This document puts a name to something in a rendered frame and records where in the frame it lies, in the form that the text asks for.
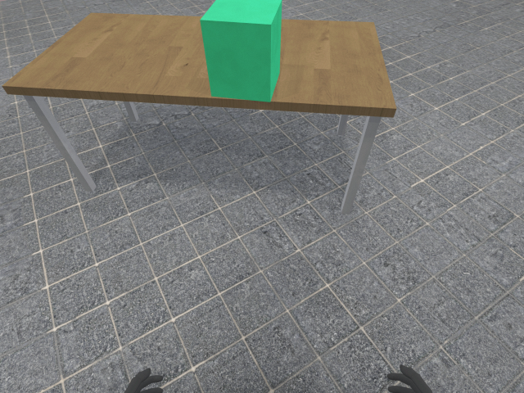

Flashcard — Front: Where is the carton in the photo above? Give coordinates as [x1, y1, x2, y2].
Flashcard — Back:
[200, 0, 282, 102]

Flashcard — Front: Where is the robot left hand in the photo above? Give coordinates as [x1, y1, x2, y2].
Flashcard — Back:
[124, 368, 163, 393]

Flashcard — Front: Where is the robot right hand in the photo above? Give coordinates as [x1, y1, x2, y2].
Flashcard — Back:
[387, 365, 432, 393]

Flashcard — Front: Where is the table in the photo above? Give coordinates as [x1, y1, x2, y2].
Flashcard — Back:
[2, 13, 396, 215]

